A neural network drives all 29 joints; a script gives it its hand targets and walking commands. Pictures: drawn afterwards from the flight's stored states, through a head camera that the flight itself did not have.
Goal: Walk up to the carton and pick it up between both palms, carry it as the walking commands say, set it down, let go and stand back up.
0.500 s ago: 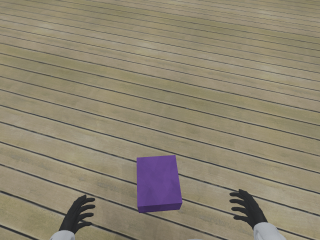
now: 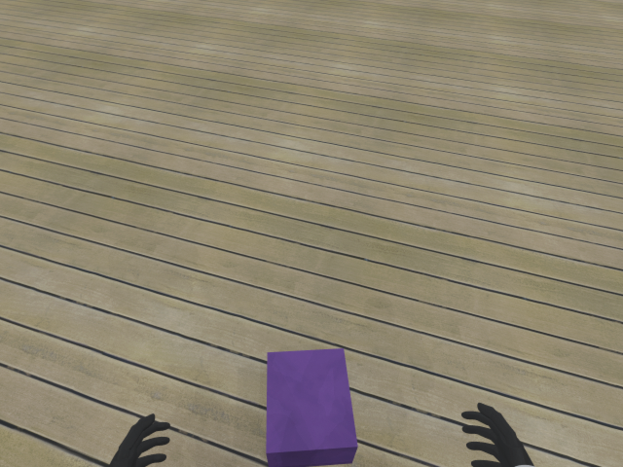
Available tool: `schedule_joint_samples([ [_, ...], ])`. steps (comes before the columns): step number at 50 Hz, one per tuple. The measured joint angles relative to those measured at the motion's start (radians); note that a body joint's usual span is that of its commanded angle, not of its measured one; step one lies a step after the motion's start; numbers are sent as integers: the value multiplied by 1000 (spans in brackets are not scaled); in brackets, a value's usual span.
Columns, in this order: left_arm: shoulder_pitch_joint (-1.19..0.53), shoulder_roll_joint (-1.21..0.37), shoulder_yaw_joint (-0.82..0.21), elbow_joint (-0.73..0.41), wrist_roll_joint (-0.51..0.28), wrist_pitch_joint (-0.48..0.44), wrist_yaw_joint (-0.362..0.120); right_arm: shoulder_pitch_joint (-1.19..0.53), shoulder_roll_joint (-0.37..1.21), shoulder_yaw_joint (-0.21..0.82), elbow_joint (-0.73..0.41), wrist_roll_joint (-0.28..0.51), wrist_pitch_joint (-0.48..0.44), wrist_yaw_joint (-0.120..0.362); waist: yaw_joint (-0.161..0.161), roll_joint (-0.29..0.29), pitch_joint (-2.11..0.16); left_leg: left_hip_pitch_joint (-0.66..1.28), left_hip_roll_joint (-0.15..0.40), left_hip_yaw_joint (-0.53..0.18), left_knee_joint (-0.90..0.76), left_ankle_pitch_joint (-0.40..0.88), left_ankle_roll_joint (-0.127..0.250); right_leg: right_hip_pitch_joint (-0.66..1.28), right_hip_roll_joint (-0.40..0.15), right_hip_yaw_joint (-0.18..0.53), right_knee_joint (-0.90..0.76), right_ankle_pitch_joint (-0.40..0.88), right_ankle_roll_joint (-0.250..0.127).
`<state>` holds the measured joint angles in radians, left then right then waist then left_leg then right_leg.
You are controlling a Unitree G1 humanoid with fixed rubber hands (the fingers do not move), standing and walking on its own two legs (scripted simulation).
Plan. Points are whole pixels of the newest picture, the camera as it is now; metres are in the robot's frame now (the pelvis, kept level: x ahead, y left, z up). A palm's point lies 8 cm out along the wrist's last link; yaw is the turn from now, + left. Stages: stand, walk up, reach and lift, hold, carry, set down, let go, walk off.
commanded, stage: stand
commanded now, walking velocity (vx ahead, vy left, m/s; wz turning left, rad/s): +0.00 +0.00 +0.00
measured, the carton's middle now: (308, 406) +0.46 +0.00 -0.69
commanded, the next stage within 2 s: none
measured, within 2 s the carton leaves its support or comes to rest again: neither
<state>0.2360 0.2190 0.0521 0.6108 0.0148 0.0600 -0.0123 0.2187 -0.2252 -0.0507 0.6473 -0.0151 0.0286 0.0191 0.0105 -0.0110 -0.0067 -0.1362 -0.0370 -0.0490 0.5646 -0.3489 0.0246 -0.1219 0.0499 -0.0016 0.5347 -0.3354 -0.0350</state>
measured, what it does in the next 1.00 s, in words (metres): shifts its weight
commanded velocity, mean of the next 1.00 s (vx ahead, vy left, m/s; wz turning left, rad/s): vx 0.00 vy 0.00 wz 0.00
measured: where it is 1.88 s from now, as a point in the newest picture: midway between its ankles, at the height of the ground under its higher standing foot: outside the picture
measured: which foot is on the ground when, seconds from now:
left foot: down 0.00-1.00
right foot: down 0.00-1.00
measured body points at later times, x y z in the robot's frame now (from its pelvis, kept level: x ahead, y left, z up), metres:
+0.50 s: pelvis -0.03 +0.01 +0.01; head -0.13 +0.02 +0.44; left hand +0.05 +0.28 -0.11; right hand +0.04 -0.27 -0.10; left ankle -0.02 +0.11 -0.73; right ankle -0.03 -0.10 -0.73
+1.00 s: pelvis -0.10 +0.02 +0.00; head -0.16 +0.03 +0.45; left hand -0.06 +0.30 -0.14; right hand -0.06 -0.27 -0.12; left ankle -0.03 +0.11 -0.73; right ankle -0.03 -0.10 -0.73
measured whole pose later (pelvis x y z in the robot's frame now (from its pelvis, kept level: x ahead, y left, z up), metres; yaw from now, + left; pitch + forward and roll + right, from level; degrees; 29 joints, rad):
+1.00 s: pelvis -0.10 +0.02 +0.00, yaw -2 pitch -6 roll +0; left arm 0.38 0.29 0.05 0.94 0.02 -0.03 0.00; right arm 0.36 -0.29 -0.04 0.93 -0.02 -0.02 0.00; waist 0.00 -0.01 -0.07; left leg -0.25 -0.05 -0.01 0.54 -0.22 0.04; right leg -0.25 0.04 0.03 0.52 -0.21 -0.02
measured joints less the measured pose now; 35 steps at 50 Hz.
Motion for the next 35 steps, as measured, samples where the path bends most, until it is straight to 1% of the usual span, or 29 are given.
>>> schedule_joint_samples([
  [4,38,29,16,82,2,-55,7,38,-24,-24,58,-1,-35,-4,-6,-2,-86,-4,-1,-2,7,-11,1,-3,0,-2,5,-10,0],
  [12,93,61,28,168,4,-99,23,96,-44,-38,121,-2,-62,-18,-15,-6,-167,14,-3,0,-19,7,3,13,-3,1,-17,6,2],
  [25,112,59,6,255,-2,-113,23,129,-37,-9,222,6,-71,-26,-19,-5,-133,3,-6,3,-59,80,7,4,-9,3,-61,81,10],
  [35,129,63,-4,319,-2,-103,20,135,-45,5,273,3,-64,-26,-16,-4,-88,-41,-7,18,-53,122,10,-45,-11,15,-51,125,17],
])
